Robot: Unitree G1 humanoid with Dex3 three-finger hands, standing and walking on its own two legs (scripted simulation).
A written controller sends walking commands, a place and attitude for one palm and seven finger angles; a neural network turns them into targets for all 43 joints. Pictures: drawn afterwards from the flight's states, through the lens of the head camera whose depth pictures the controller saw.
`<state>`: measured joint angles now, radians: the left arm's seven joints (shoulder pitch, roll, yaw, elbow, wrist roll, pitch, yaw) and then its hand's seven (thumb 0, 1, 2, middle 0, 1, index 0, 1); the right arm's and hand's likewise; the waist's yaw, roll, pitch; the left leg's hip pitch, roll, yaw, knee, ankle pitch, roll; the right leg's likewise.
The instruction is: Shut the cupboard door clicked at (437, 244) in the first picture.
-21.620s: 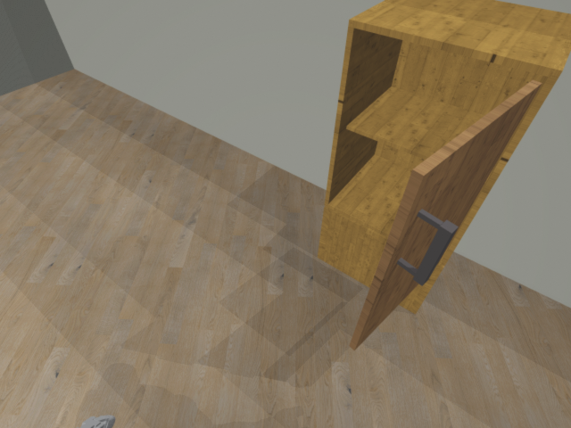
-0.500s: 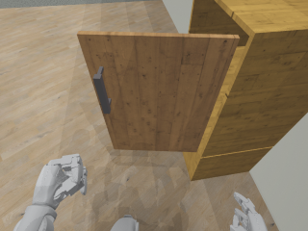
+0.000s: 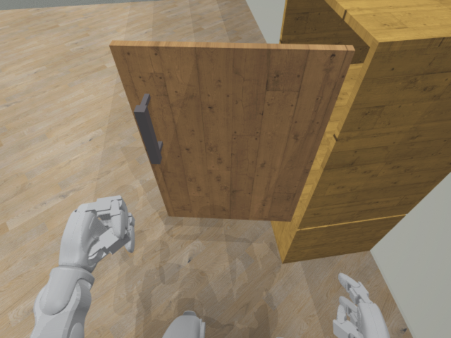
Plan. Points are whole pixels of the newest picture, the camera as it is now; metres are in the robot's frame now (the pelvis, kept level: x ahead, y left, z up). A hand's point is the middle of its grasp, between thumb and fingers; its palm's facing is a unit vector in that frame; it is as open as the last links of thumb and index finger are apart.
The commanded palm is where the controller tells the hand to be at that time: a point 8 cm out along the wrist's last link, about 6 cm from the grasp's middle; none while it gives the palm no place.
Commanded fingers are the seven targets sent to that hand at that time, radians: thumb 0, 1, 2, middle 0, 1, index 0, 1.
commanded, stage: bring the fist close to the handle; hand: left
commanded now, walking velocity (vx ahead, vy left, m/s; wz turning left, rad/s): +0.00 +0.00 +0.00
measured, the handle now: (151, 130) +0.50 +0.19 +0.08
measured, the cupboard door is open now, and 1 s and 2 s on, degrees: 79 79 71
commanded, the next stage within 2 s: push the door shut along its arc in 1.14 s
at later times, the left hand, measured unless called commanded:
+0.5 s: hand (149, 194) +0.33 +0.16 +0.08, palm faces -0.02 -1.00 -0.02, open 3.1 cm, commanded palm +0.32 +0.21 +0.08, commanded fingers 0.00 0.90 0.90 -1.30 -1.50 -1.30 -1.50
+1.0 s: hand (159, 171) +0.39 +0.15 +0.08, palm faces +0.00 -1.00 -0.03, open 3.1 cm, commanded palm +0.36 +0.21 +0.08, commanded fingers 0.00 0.90 0.90 -1.30 -1.50 -1.30 -1.50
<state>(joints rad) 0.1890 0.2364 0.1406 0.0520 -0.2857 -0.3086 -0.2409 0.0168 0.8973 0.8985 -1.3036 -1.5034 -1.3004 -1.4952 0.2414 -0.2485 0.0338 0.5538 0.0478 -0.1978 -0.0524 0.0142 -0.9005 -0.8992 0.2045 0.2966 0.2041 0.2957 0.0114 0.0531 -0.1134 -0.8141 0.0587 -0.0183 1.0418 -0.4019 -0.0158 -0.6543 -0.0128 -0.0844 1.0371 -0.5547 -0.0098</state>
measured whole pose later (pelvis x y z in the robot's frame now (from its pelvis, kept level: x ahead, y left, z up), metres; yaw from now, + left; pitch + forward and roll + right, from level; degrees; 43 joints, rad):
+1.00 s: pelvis +0.00 +0.00 +0.01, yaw -2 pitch +12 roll -1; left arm -0.34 0.24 0.19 0.63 -0.17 -0.34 -0.11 0.02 0.90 0.90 -1.30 -1.50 -1.30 -1.49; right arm 0.31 -0.26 0.01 0.63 0.03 -0.07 -0.01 0.01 -0.90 -0.90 0.20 0.30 0.20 0.30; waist -0.05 0.04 -0.11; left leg -0.80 0.06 0.03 0.96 -0.37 -0.01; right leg -0.67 -0.01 -0.03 0.98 -0.51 0.00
